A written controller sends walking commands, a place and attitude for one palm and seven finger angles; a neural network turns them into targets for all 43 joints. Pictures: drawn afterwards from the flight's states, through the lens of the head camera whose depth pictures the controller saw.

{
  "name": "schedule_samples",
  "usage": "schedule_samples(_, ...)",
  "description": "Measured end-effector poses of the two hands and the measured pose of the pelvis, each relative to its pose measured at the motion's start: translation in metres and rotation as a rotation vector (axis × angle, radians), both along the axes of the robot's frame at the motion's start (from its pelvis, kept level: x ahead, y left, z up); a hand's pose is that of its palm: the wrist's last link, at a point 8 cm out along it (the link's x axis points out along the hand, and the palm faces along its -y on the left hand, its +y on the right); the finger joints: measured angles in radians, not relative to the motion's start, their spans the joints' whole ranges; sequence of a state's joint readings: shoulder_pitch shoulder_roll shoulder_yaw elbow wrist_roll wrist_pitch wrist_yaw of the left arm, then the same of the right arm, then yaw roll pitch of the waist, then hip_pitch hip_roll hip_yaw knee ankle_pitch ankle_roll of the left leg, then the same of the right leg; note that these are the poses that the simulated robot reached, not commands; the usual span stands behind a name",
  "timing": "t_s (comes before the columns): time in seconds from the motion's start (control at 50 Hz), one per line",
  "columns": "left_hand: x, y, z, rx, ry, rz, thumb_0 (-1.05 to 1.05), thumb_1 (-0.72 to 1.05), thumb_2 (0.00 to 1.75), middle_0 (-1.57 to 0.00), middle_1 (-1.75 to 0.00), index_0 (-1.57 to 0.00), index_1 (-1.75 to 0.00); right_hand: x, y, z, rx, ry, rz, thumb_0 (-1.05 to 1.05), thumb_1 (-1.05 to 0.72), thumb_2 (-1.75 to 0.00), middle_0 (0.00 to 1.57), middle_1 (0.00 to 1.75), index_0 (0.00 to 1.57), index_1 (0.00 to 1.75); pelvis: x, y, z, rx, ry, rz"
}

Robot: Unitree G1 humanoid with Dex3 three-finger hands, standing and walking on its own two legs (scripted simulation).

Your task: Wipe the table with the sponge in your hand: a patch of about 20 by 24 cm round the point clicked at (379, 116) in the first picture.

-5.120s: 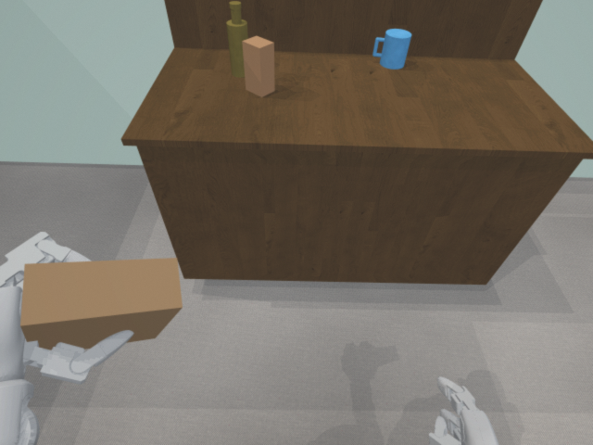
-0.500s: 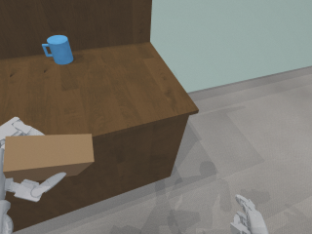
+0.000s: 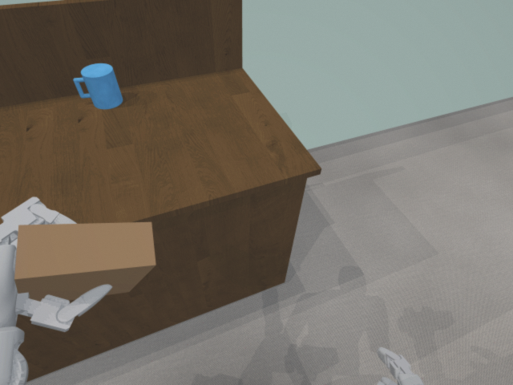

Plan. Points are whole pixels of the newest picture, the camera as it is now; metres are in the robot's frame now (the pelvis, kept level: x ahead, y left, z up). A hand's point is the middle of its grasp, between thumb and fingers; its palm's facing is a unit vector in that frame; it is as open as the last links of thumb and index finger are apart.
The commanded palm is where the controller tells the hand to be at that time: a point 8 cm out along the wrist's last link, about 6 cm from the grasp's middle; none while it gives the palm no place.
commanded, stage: come to a stop and stand still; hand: left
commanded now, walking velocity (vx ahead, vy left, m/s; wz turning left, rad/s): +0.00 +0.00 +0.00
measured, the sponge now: (104, 263) +0.23 +0.20 +0.14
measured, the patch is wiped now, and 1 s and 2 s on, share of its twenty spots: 0.00 0.00 0.00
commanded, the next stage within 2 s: look again from close up in 0.02 s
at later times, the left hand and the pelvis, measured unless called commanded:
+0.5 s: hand (49, 253) +0.23 +0.27 +0.14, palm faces +0.35 -0.85 -0.38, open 9.5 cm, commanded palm +0.18 +0.30 +0.18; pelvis +0.02 +0.02 +0.00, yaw +0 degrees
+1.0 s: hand (58, 186) +0.32 +0.30 +0.16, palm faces +0.36 -0.83 -0.42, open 9.5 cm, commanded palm +0.25 +0.34 +0.18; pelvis +0.11 +0.05 -0.02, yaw +3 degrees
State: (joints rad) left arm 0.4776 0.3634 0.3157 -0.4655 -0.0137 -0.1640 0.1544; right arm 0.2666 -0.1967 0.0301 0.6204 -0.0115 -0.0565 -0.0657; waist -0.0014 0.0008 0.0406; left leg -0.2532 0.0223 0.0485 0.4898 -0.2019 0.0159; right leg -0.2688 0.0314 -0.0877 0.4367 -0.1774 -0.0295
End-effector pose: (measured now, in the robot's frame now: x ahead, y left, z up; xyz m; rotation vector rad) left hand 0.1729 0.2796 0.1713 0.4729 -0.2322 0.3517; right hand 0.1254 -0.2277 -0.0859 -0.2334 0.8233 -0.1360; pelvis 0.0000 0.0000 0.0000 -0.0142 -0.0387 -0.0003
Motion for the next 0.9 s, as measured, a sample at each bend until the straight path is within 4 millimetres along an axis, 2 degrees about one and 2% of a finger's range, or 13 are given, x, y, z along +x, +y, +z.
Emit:
schedule_samples(0.12,-0.002,0.004,0.001,0.010,-0.014,0.021,-0.01,-0.44,1.00,-0.79,-1.34,-0.80,-1.34,0.004,-0.004,0.001,-0.002,-0.027,-0.003,0.01,-0.90,-0.90,0.20,0.30,0.21,0.30,0.000,0.001,-0.001,0.009,-0.005,0.000)
schedule_samples(0.14,0.001,0.007,0.007,0.073,-0.016,0.012,-0.01,-0.44,1.00,-0.80,-1.34,-0.80,-1.34,0.005,-0.003,0.001,-0.009,-0.036,0.017,0.01,-0.90,-0.90,0.20,0.30,0.21,0.30,-0.002,0.000,-0.002,0.006,-0.007,0.002)
schedule_samples(0.18,0.010,0.024,0.022,0.148,-0.086,0.009,-0.01,-0.44,1.00,-0.80,-1.34,-0.80,-1.34,0.008,0.000,0.000,-0.010,-0.041,0.058,0.01,-0.90,-0.90,0.20,0.30,0.20,0.30,-0.006,-0.002,-0.004,0.001,-0.002,0.019)
schedule_samples(0.22,0.016,0.040,0.027,0.115,-0.131,0.047,-0.01,-0.44,1.00,-0.80,-1.34,-0.80,-1.34,0.012,0.004,0.002,0.008,-0.062,0.066,0.01,-0.90,-0.90,0.20,0.30,0.20,0.30,-0.009,0.000,-0.004,0.002,-0.004,0.005)
schedule_samples(0.28,0.017,0.041,0.022,0.046,-0.130,0.049,-0.01,-0.44,1.00,-0.80,-1.34,-0.80,-1.34,0.019,0.010,0.011,0.029,-0.122,0.058,0.01,-0.90,-0.90,0.20,0.30,0.21,0.30,-0.006,0.008,-0.001,0.007,-0.002,-0.021)
schedule_samples(0.36,0.015,0.019,0.003,-0.020,-0.053,-0.052,-0.01,-0.44,1.00,-0.80,-1.34,-0.80,-1.34,0.027,0.021,0.019,0.041,-0.172,0.049,0.01,-0.90,-0.90,0.20,0.30,0.21,0.30,0.002,0.020,0.002,0.006,0.005,-0.029)
schedule_samples(0.4,0.015,0.013,-0.006,-0.030,-0.024,-0.091,-0.01,-0.44,1.00,-0.80,-1.34,-0.81,-1.34,0.031,0.027,0.022,0.037,-0.176,0.058,0.01,-0.90,-0.90,0.20,0.30,0.20,0.30,0.006,0.022,0.001,0.012,0.002,-0.024)
schedule_samples(0.48,0.020,0.027,-0.016,-0.023,-0.005,-0.064,-0.01,-0.44,1.00,-0.80,-1.34,-0.81,-1.34,0.043,0.038,0.026,0.025,-0.164,0.096,0.01,-0.90,-0.90,0.20,0.30,0.21,0.30,0.014,0.022,0.001,0.017,0.001,-0.007)
schedule_samples(0.58,0.029,0.049,-0.002,-0.011,-0.088,0.030,-0.01,-0.44,1.00,-0.80,-1.34,-0.81,-1.34,0.066,0.047,0.028,0.016,-0.158,0.163,0.01,-0.90,-0.90,0.20,0.30,0.21,0.30,0.028,0.023,0.000,0.010,0.006,0.014)
schedule_samples(0.7,0.051,0.040,0.011,-0.023,-0.157,-0.010,-0.01,-0.44,1.00,-0.80,-1.34,-0.81,-1.34,0.101,0.051,0.027,0.010,-0.176,0.179,0.01,-0.90,-0.90,0.20,0.30,0.21,0.30,0.055,0.032,-0.002,-0.008,0.029,0.018)
schedule_samples(0.76,0.068,0.041,0.005,-0.024,-0.130,-0.039,-0.01,-0.44,1.00,-0.80,-1.34,-0.81,-1.34,0.118,0.051,0.026,0.006,-0.181,0.154,0.01,-0.90,-0.90,0.20,0.30,0.21,0.30,0.069,0.037,-0.005,-0.012,0.038,0.019)
schedule_samples(0.9,0.105,0.058,-0.009,0.016,-0.046,-0.041,-0.01,-0.44,1.00,-0.80,-1.34,-0.81,-1.34,0.145,0.052,0.018,0.005,-0.165,0.099,0.01,-0.90,-0.90,0.20,0.30,0.21,0.30,0.094,0.046,-0.013,-0.004,0.044,0.015)
